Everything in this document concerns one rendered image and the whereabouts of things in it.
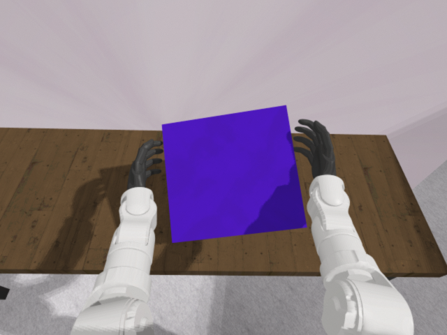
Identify right robot forearm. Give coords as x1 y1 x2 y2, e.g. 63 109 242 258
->
307 174 414 331

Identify robot right hand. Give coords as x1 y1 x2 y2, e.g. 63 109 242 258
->
293 119 337 178

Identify left robot upper arm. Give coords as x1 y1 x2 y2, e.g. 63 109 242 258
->
71 298 154 335

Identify left robot forearm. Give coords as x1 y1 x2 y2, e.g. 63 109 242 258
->
71 187 157 334

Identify table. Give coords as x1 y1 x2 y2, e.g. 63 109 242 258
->
0 128 447 299

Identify robot left hand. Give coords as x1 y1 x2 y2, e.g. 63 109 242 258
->
127 139 163 190

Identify carton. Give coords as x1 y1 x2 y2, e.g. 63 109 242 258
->
162 105 307 243

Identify right robot upper arm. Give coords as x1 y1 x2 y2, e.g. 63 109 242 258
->
321 278 413 335

